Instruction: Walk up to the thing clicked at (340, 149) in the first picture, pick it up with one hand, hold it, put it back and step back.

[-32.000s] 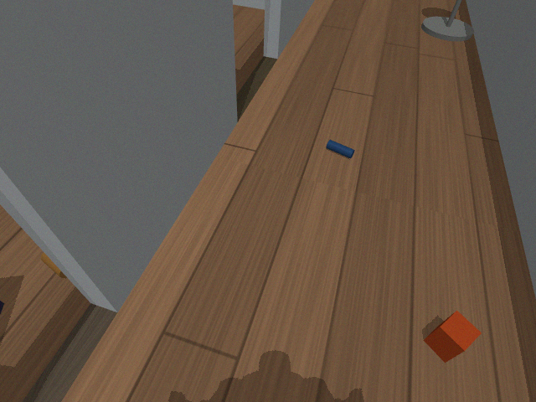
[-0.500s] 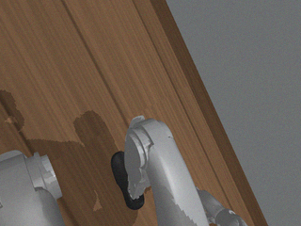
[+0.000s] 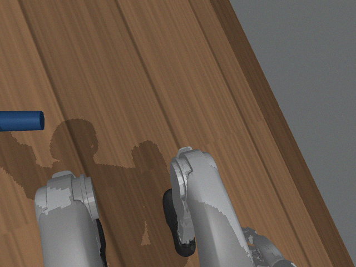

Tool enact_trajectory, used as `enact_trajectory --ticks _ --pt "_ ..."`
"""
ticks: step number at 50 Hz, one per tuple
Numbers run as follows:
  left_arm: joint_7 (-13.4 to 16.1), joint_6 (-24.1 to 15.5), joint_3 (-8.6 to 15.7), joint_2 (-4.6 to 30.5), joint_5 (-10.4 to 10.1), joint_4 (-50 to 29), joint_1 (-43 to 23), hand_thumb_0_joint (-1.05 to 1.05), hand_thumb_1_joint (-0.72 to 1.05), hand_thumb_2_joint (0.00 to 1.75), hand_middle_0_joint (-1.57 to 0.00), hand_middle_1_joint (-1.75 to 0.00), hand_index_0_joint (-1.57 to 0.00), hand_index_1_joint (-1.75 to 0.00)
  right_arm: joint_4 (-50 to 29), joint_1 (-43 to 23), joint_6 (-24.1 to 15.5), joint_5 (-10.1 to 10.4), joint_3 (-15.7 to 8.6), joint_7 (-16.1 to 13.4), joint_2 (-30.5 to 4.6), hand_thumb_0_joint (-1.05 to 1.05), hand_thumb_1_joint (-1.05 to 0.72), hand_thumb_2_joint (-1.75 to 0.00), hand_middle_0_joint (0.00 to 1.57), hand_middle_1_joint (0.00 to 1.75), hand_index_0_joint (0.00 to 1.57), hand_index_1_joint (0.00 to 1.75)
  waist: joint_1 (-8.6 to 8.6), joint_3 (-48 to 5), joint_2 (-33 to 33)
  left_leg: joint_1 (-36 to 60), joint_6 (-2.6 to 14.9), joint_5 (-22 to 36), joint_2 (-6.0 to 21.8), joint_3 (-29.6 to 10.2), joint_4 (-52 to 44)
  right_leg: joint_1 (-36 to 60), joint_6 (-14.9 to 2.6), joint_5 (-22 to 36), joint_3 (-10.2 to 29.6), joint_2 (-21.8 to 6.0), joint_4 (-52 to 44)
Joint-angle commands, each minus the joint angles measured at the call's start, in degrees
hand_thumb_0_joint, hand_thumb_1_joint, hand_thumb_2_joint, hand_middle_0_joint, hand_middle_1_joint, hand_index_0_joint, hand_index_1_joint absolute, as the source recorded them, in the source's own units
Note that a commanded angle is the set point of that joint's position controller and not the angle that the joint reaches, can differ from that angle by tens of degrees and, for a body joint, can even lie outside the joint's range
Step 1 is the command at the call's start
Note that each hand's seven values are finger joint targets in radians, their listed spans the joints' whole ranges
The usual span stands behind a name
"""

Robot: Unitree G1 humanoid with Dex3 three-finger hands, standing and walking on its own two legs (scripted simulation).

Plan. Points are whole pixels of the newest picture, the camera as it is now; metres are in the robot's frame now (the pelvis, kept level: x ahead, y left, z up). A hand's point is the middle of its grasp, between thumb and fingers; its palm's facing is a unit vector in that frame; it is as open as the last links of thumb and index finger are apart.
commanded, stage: withdraw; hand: left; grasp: from above
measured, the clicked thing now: (9, 121) +0.47 +0.33 -0.31
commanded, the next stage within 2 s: home in 0.44 s
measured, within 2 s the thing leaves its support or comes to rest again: neither
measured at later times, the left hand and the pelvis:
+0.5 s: hand out of the picture +0.44 +0.34 -0.16, palm faces -0.41 -0.08 -0.91, open 13.9 cm; pelvis -0.02 +0.00 -0.01, yaw +2 degrees
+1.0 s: hand out of the picture +0.39 +0.34 -0.05, palm faces -0.31 -0.51 -0.80, open 9.7 cm; pelvis +0.00 +0.00 +0.08, yaw +4 degrees
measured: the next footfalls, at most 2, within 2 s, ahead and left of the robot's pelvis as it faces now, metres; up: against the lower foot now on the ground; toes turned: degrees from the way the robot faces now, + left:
none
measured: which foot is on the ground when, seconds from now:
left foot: down 0.00-1.00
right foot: down 0.00-1.00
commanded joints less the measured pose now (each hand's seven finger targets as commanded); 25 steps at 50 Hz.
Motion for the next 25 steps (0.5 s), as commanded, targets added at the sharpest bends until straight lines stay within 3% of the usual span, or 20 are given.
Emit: enact_trajectory --ticks 1,5,9,12,14,15,18,20,23,25 --pt "-9.1 0.4 -3.2 7.4 -3.9 -8.6 -13.9 0.00 -0.53 1.00 -0.08 -1.00 -0.08 -1.00 -0.5 13.9 2.6 2.3 -7.1 -2.4 -16.3 0.00 -0.91 -0.90 0.20 0.30 0.20 0.30 -3.17 -31.4 11.9 25.0 2.28 8.1 -0.5 5.2 -18.8 22.8 -5.39 10.3 -4.0 1.8 -17.3" --pt "-15.3 -2.5 -1.9 9.8 -4.6 -11.7 -10.9 0.00 -0.48 0.97 -0.11 -0.98 -0.11 -0.98 -2.1 13.4 4.7 2.7 -6.7 -4.9 -15.7 0.00 -0.90 -0.90 0.20 0.30 0.20 0.30 -1.10 -30.1 7.6 23.7 2.26 9.3 -1.2 6.4 -18.5 25.7 -5.90 9.7 -2.3 1.1 -19.1" --pt "-15.7 -9.1 2.3 13.7 -4.3 -14.1 -11.1 0.00 -0.48 0.97 -0.11 -0.96 -0.11 -0.96 -2.9 12.1 5.7 2.7 -5.0 -6.6 -14.5 0.00 -0.90 -0.90 0.20 0.30 0.20 0.30 0.99 -33.1 8.4 24.5 1.91 11.1 -1.3 6.9 -17.2 25.8 -5.99 10.4 -1.7 0.8 -17.9" --pt "-12.4 -15.0 3.9 15.3 -1.3 -14.6 -12.5 0.00 -0.48 0.97 -0.11 -0.96 -0.11 -0.96 -2.6 10.9 5.8 2.0 -3.9 -7.1 -13.2 0.00 -0.90 -0.90 0.20 0.30 0.20 0.30 1.20 -35.1 12.5 27.4 1.64 11.0 -1.1 6.9 -17.2 24.1 -5.59 10.5 -2.1 1.1 -16.0" --pt "-8.1 -17.2 4.6 15.4 1.5 -12.4 -13.6 0.00 -0.49 0.97 -0.10 -0.97 -0.10 -0.96 -2.0 9.5 6.2 1.3 -3.7 -7.0 -13.5 0.00 -0.90 -0.90 0.20 0.30 0.20 0.30 1.42 -35.6 15.1 29.8 1.39 10.2 -0.9 6.9 -16.8 21.0 -5.70 9.9 -2.7 1.3 -14.5" --pt "-5.6 -17.9 3.5 14.0 2.6 -11.7 -15.9 0.00 -0.50 0.97 -0.08 -0.98 -0.09 -0.97 -1.9 9.2 6.4 0.8 -3.4 -6.8 -13.5 0.00 -0.90 -0.90 0.20 0.30 0.20 0.30 0.13 -35.6 16.9 30.0 1.36 9.7 -0.9 6.8 -16.6 19.6 -5.53 9.9 -3.0 1.4 -13.8" --pt "1.4 -17.4 1.9 11.6 6.2 -6.4 -19.7 0.00 -0.50 0.97 -0.08 -0.98 -0.09 -0.97 -0.5 9.5 6.2 -0.1 -3.4 -6.2 -14.5 0.00 -0.90 -0.89 0.20 0.30 0.20 0.30 -2.38 -33.0 20.0 32.8 0.71 8.1 -0.8 5.9 -17.5 14.2 -5.86 8.5 -5.0 1.4 -12.3" --pt "4.6 -16.4 2.5 14.1 8.1 -6.2 -24.7 0.00 -0.48 0.96 -0.09 -0.98 -0.10 -0.96 -0.2 9.3 5.7 -0.5 -3.9 -6.3 -15.6 0.00 -0.90 -0.89 0.20 0.30 0.20 0.30 -2.58 -34.1 23.6 34.6 0.20 6.1 -0.8 5.1 -18.3 11.3 -6.04 7.1 -5.8 1.0 -11.2" --pt "7.9 -13.9 3.1 16.6 9.8 -2.2 -26.9 0.00 -0.44 0.92 -0.13 -0.94 -0.14 -0.93 0.7 8.9 4.8 -1.1 -4.0 -6.5 -16.1 0.00 -0.90 -0.90 0.20 0.30 0.20 0.30 -2.56 -34.1 24.8 33.3 0.29 3.3 -0.8 5.3 -18.5 10.0 -5.84 5.5 -5.9 0.8 -10.6" --pt "9.0 -12.0 3.0 17.1 10.4 1.2 -28.0 0.00 -0.42 0.91 -0.14 -0.93 -0.15 -0.92 1.4 9.9 3.8 -1.6 -3.6 -6.4 -15.8 0.00 -0.90 -0.89 0.20 0.30 0.20 0.30 -3.51 -33.7 24.9 32.3 0.46 3.4 -0.9 5.6 -17.6 10.2 -5.87 5.3 -5.4 0.7 -10.4"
